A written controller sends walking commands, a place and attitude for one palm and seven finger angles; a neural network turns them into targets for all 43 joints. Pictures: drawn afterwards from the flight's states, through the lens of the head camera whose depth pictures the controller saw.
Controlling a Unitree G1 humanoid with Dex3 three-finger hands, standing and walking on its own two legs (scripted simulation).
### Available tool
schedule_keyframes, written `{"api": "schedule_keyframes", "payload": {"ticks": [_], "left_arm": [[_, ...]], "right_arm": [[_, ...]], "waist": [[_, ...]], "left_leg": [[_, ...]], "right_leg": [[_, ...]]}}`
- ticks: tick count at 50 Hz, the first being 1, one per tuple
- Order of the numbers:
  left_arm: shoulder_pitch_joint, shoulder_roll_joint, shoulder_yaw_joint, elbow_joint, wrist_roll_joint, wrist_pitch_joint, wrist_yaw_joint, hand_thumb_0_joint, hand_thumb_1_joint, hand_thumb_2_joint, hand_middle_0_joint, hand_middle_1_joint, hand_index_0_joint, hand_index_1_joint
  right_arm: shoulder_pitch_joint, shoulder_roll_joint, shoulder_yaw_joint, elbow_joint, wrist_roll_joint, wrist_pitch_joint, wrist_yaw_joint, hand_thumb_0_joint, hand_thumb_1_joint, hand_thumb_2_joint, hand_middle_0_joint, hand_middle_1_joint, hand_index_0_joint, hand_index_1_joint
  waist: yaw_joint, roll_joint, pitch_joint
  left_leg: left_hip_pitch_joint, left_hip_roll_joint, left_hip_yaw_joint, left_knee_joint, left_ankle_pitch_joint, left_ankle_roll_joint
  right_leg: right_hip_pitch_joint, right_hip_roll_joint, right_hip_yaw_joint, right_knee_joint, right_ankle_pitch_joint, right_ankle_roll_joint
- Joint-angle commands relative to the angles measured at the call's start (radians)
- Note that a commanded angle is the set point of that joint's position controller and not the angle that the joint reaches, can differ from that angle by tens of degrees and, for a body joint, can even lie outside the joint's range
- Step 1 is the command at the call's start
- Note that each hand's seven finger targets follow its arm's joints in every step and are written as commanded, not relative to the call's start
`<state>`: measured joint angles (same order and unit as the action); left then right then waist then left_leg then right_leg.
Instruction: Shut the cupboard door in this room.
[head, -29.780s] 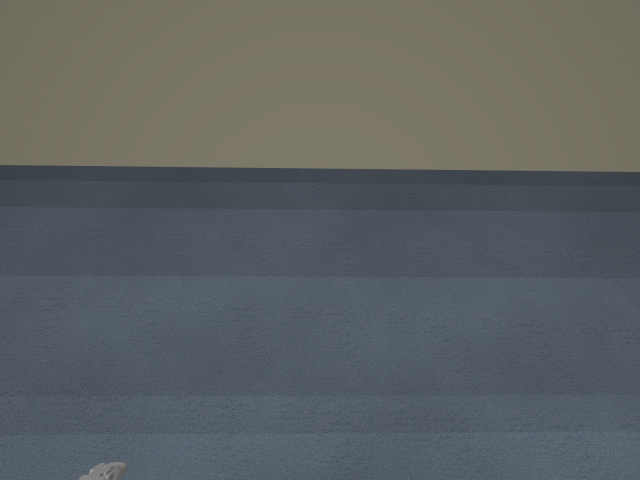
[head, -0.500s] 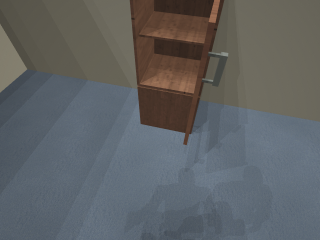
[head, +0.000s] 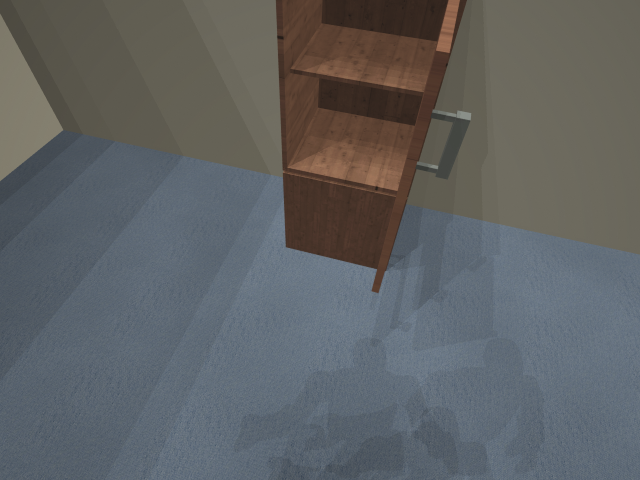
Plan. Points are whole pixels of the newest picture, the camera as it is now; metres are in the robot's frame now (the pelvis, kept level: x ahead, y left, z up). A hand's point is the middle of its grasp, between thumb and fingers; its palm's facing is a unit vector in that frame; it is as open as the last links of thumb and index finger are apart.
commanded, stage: turn or walk to find it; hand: left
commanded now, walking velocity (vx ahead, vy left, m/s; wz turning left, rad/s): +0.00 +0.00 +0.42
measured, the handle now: (440, 144) +0.62 -0.17 +0.08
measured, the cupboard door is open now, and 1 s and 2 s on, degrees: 88 88 88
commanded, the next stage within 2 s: stand and wait in 0.84 s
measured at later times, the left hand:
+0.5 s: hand out of the picture -0.01 +0.22 -0.19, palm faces +0.19 -0.95 -0.24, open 7.4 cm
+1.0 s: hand out of the picture +0.00 +0.13 -0.15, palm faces +0.39 -0.88 -0.29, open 7.4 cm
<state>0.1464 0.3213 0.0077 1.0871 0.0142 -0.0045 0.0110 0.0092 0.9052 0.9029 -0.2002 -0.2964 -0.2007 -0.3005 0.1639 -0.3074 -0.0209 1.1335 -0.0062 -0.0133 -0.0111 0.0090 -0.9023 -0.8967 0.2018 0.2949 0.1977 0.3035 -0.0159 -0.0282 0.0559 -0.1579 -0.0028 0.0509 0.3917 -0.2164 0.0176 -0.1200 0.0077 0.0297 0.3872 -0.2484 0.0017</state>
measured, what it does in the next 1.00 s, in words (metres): steps on the spot, turning left: right foot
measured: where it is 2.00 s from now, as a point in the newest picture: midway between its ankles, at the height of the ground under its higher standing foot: outside the picture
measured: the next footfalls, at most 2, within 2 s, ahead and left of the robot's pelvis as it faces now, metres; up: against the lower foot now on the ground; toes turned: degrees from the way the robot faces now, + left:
right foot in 0.80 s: +0.06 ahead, -0.15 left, +0.00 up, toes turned +18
left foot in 1.26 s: -0.07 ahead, +0.04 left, +0.00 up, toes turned +26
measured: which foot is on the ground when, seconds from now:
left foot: down 0.00-0.80, up 0.82-1.00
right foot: down 0.00-0.38, up 0.40-0.78, down 0.80-1.00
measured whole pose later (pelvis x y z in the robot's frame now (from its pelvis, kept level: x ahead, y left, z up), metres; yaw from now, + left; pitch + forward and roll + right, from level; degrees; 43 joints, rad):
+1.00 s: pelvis +0.00 -0.08 +0.00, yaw +24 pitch +0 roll +3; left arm 0.19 0.18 0.02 0.94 0.02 0.00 0.02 0.01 0.90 0.90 -0.20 -0.30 -0.20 -0.30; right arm 0.21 -0.27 -0.09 1.00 -0.02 0.06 0.01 0.01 -0.91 -0.90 0.20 0.29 0.19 0.30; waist -0.02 0.03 0.07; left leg -0.48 -0.01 -0.05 1.10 -0.36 -0.05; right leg -0.21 -0.04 -0.09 0.50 -0.29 -0.05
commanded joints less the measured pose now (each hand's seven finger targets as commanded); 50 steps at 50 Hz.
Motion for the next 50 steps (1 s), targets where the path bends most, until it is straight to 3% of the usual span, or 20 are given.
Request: {"api": "schedule_keyframes", "payload": {"ticks": [1, 8, 12, 15, 17, 18, 19, 20, 21, 25, 33, 36, 38, 39, 40, 41, 42, 44, 45, 50], "left_arm": [[0.023, 0.094, 0.018, -0.057, -0.005, 0.003, 0.014, 0.000, 0.900, 0.900, -0.200, -0.300, -0.200, -0.300], [0.050, 0.104, 0.028, -0.096, -0.003, 0.010, 0.019, 0.000, 0.900, 0.900, -0.200, -0.300, -0.200, -0.300], [0.060, 0.138, 0.047, -0.128, -0.001, 0.008, 0.024, 0.000, 0.900, 0.900, -0.200, -0.300, -0.200, -0.300], [0.051, 0.138, 0.057, -0.155, 0.004, 0.008, 0.028, 0.000, 0.900, 0.900, -0.200, -0.300, -0.200, -0.300], [0.033, 0.131, 0.062, -0.167, 0.009, 0.012, 0.027, 0.000, 0.900, 0.900, -0.200, -0.300, -0.200, -0.300], [0.034, 0.116, 0.064, -0.174, 0.006, 0.016, 0.023, 0.000, 0.900, 0.900, -0.200, -0.300, -0.200, -0.300], [0.060, 0.062, 0.058, -0.185, -0.001, 0.019, 0.018, 0.000, 0.900, 0.900, -0.200, -0.300, -0.200, -0.300], [0.013, 0.038, 0.045, -0.197, 0.000, 0.024, 0.024, 0.000, 0.900, 0.900, -0.200, -0.300, -0.200, -0.300], [-0.006, 0.052, 0.050, -0.199, 0.002, 0.030, 0.028, 0.000, 0.900, 0.900, -0.200, -0.300, -0.200, -0.300], [0.038, 0.022, 0.058, -0.170, 0.005, 0.025, 0.011, 0.000, 0.900, 0.900, -0.200, -0.300, -0.200, -0.300], [-0.010, -0.009, 0.052, -0.205, -0.002, 0.027, 0.009, 0.000, 0.900, 0.900, -0.200, -0.300, -0.200, -0.300], [0.029, -0.004, 0.052, -0.203, -0.008, 0.023, 0.010, 0.000, 0.900, 0.900, -0.200, -0.300, -0.200, -0.300], [0.105, 0.009, 0.058, -0.182, -0.011, 0.016, 0.013, 0.000, 0.900, 0.900, -0.200, -0.300, -0.200, -0.300], [0.141, 0.043, 0.068, -0.178, -0.006, 0.007, 0.017, 0.000, 0.900, 0.900, -0.200, -0.300, -0.200, -0.300], [0.143, 0.134, 0.086, -0.186, 0.011, -0.003, 0.025, 0.000, 0.900, 0.900, -0.200, -0.300, -0.200, -0.300], [0.108, 0.181, 0.090, -0.216, 0.009, 0.005, 0.024, 0.000, 0.900, 0.900, -0.200, -0.300, -0.200, -0.300], [0.084, 0.142, 0.094, -0.222, 0.004, -0.002, 0.028, 0.000, 0.900, 0.900, -0.200, -0.300, -0.200, -0.300], [-0.001, 0.066, 0.069, -0.231, 0.005, -0.004, 0.023, 0.000, 0.900, 0.900, -0.200, -0.300, -0.200, -0.300], [-0.007, 0.048, 0.062, -0.232, 0.005, -0.009, 0.020, 0.000, 0.900, 0.900, -0.200, -0.300, -0.200, -0.300], [0.123, 0.035, 0.054, -0.179, 0.007, -0.022, 0.021, 0.000, 0.900, 0.900, -0.200, -0.300, -0.200, -0.300]], "right_arm": [[-0.014, -0.105, -0.018, -0.077, -0.003, 0.005, 0.001, 0.000, -0.900, -0.900, 0.200, 0.300, 0.200, 0.300], [-0.024, -0.113, -0.026, -0.138, -0.005, 0.023, 0.008, 0.000, -0.900, -0.900, 0.200, 0.300, 0.200, 0.300], [-0.016, -0.084, -0.036, -0.180, -0.004, 0.032, 0.011, 0.000, -0.900, -0.900, 0.200, 0.300, 0.200, 0.300], [-0.015, -0.058, -0.045, -0.203, -0.006, 0.040, 0.012, 0.000, -0.900, -0.900, 0.200, 0.300, 0.200, 0.300], [0.000, -0.044, -0.046, -0.210, -0.005, 0.040, 0.017, 0.000, -0.900, -0.900, 0.200, 0.300, 0.200, 0.300], [0.036, -0.061, -0.049, -0.208, -0.009, 0.034, 0.020, 0.000, -0.900, -0.900, 0.200, 0.300, 0.200, 0.300], [0.072, -0.121, -0.058, -0.210, -0.018, 0.026, 0.018, 0.000, -0.900, -0.900, 0.200, 0.300, 0.200, 0.300], [0.134, -0.159, -0.075, -0.189, -0.016, 0.025, 0.008, 0.000, -0.900, -0.900, 0.200, 0.300, 0.200, 0.300], [0.154, -0.170, -0.077, -0.180, -0.011, 0.026, 0.000, 0.000, -0.900, -0.900, 0.200, 0.300, 0.200, 0.300], [0.056, -0.101, -0.065, -0.211, -0.010, 0.020, -0.007, 0.000, -0.900, -0.900, 0.200, 0.300, 0.200, 0.300], [0.100, -0.112, -0.084, -0.204, -0.015, 0.028, -0.004, 0.000, -0.900, -0.900, 0.200, 0.300, 0.200, 0.300], [0.076, -0.119, -0.091, -0.218, -0.018, 0.037, 0.000, 0.000, -0.900, -0.900, 0.200, 0.300, 0.200, 0.300], [0.050, -0.112, -0.094, -0.230, -0.011, 0.041, 0.002, 0.000, -0.900, -0.900, 0.200, 0.300, 0.200, 0.300], [0.049, -0.081, -0.091, -0.239, -0.005, 0.042, 0.006, 0.000, -0.900, -0.900, 0.200, 0.300, 0.200, 0.300], [0.068, -0.017, -0.082, -0.255, 0.001, 0.042, 0.013, 0.000, -0.900, -0.900, 0.200, 0.300, 0.200, 0.300], [0.027, -0.018, -0.084, -0.281, -0.010, 0.044, 0.013, 0.000, -0.900, -0.900, 0.200, 0.300, 0.200, 0.300], [0.013, -0.047, -0.091, -0.264, -0.020, 0.057, 0.011, 0.000, -0.900, -0.900, 0.200, 0.300, 0.200, 0.300], [0.058, -0.021, -0.088, -0.212, -0.018, 0.064, 0.020, 0.000, -0.900, -0.900, 0.200, 0.300, 0.200, 0.300], [0.090, -0.003, -0.083, -0.194, -0.017, 0.066, 0.022, 0.000, -0.900, -0.900, 0.200, 0.300, 0.200, 0.300], [0.048, 0.005, -0.064, -0.178, -0.012, 0.063, 0.015, 0.000, -0.900, -0.900, 0.200, 0.300, 0.200, 0.300]], "waist": [[0.018, 0.067, -0.056], [0.028, 0.042, -0.076], [0.022, -0.091, -0.093], [0.017, -0.136, -0.052], [0.000, -0.103, -0.025], [-0.015, -0.010, -0.049], [-0.021, 0.191, -0.076], [-0.053, 0.297, -0.081], [-0.046, 0.196, -0.064], [0.004, 0.120, -0.097], [-0.024, 0.190, -0.119], [-0.007, 0.219, -0.119], [0.034, 0.194, -0.133], [0.050, 0.120, -0.136], [0.052, -0.141, -0.123], [0.062, -0.219, -0.050], [0.051, -0.229, -0.025], [-0.008, -0.081, 0.019], [-0.017, -0.101, 0.009], [0.029, -0.141, -0.024]], "left_leg": [[-0.011, 0.144, -0.169, -0.041, 0.177, 0.010], [-0.098, 0.129, -0.211, 0.038, 0.214, 0.019], [-0.160, 0.046, -0.126, 0.201, 0.161, -0.021], [-0.185, 0.029, -0.063, 0.319, -0.120, -0.041], [-0.117, 0.058, -0.059, 0.216, -0.085, -0.036], [-0.039, 0.105, -0.141, 0.108, 0.121, -0.006], [0.025, 0.251, -0.367, 0.017, 0.337, 0.077], [0.065, 0.342, -0.561, -0.102, 0.445, 0.153], [0.050, 0.363, -0.573, -0.115, 0.357, 0.168], [0.027, 0.234, -0.379, -0.099, 0.174, 0.153], [0.034, 0.207, -0.418, -0.058, 0.265, 0.165], [-0.048, 0.175, -0.433, -0.023, 0.284, 0.140], [-0.152, 0.139, -0.418, 0.024, 0.192, 0.098], [-0.262, 0.090, -0.381, 0.089, 0.068, 0.052], [-0.453, -0.027, -0.217, 0.305, -0.163, -0.026], [-0.460, -0.064, -0.126, 0.517, -0.350, -0.056], [-0.432, -0.015, -0.169, 0.654, -0.339, -0.047], [-0.387, 0.009, -0.145, 0.780, -0.212, -0.053], [-0.376, 0.009, -0.128, 0.793, -0.166, -0.061], [-0.336, 0.022, -0.096, 0.666, -0.159, -0.085]], "right_leg": [[-0.041, -0.128, 0.024, 0.015, 0.153, 0.002], [-0.030, -0.155, 0.004, 0.064, 0.166, 0.002], [-0.003, -0.274, 0.088, 0.021, 0.242, -0.074], [-0.040, -0.359, 0.101, 0.028, 0.363, -0.154], [-0.114, -0.345, 0.043, 0.088, 0.335, -0.127], [-0.173, -0.268, -0.039, 0.193, 0.241, -0.063], [-0.264, -0.126, -0.149, 0.374, 0.011, 0.023], [-0.367, -0.046, -0.107, 0.581, -0.368, 0.046], [-0.407, -0.069, -0.018, 0.676, -0.367, 0.039], [-0.415, -0.080, -0.011, 0.726, -0.184, 0.056], [-0.343, -0.039, -0.034, 0.475, -0.217, 0.071], [-0.206, -0.006, -0.051, 0.305, -0.185, 0.062], [-0.036, -0.006, -0.064, 0.103, -0.032, 0.059], [0.092, -0.061, -0.023, -0.025, 0.020, 0.050], [0.177, -0.313, 0.245, -0.133, -0.099, -0.026], [0.001, -0.497, 0.377, -0.170, -0.033, -0.124], [-0.101, -0.472, 0.366, -0.168, -0.005, -0.145], [-0.150, -0.343, 0.174, -0.111, 0.096, -0.129], [-0.134, -0.299, 0.099, -0.091, 0.162, -0.110], [-0.023, -0.279, 0.062, -0.062, 0.381, -0.121]]}}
